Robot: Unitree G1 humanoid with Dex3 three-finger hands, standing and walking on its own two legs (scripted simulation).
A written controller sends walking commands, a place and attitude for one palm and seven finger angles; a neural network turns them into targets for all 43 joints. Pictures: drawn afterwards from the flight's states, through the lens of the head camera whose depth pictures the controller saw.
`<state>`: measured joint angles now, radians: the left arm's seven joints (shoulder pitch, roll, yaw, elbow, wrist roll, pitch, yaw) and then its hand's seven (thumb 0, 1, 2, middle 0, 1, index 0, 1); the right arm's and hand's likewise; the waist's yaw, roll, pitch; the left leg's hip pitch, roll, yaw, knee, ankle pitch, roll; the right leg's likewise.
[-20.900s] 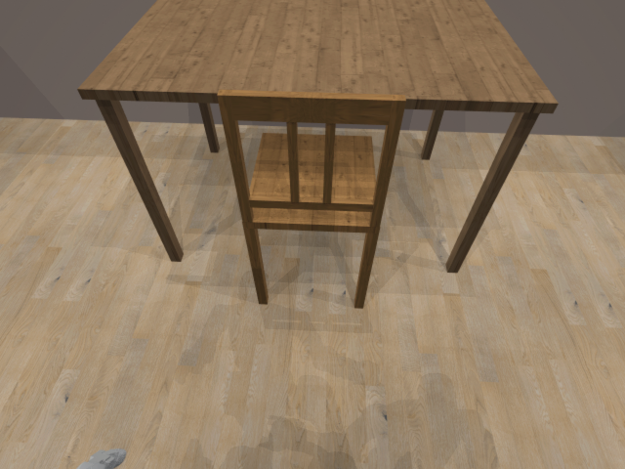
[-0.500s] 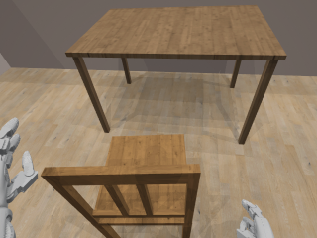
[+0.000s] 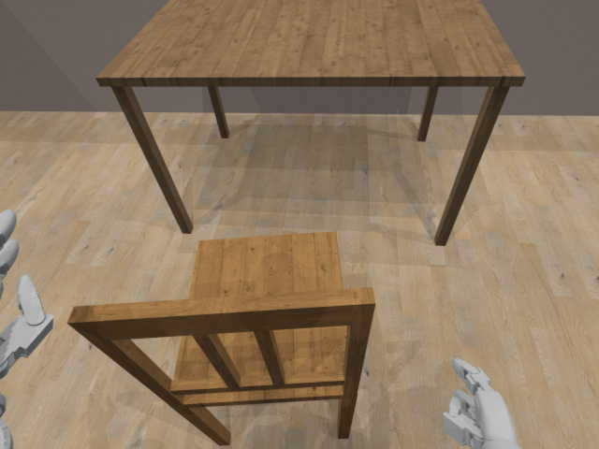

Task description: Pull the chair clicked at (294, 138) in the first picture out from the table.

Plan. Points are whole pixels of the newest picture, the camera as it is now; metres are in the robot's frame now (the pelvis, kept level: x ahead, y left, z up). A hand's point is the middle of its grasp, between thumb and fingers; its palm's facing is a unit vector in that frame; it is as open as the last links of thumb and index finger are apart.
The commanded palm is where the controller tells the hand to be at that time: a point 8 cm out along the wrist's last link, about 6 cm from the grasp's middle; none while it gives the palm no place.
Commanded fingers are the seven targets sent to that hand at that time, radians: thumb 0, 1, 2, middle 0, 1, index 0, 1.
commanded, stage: step back with the hand held close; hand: left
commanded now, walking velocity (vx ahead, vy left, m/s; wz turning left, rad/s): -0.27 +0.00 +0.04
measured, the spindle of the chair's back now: (220, 358) +0.27 +0.17 -0.11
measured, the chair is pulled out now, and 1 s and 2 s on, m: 0.60 0.60 0.60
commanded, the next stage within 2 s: stop stepping back and stand still in 1.66 s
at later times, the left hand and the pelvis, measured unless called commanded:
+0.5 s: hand (19, 380) +0.15 +0.27 +0.15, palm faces +0.47 -0.74 -0.48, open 7.4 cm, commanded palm +0.09 +0.30 +0.17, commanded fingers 0.00 0.90 0.90 -0.20 -0.30 -0.20 -0.30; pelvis -0.05 +0.00 -0.01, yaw +1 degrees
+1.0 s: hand (11, 382) +0.14 +0.27 +0.16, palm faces +0.44 -0.72 -0.54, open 7.4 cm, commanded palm +0.07 +0.31 +0.17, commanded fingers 0.00 0.90 0.90 -0.20 -0.30 -0.20 -0.30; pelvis -0.06 +0.00 -0.02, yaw +2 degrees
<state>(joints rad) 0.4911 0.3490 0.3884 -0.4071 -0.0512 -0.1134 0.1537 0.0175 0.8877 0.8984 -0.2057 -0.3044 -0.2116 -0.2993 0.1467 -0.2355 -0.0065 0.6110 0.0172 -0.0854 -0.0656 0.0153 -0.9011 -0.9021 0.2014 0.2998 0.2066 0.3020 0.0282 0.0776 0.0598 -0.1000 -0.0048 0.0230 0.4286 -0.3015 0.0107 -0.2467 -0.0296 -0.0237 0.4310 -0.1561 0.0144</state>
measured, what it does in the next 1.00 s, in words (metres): shifts its weight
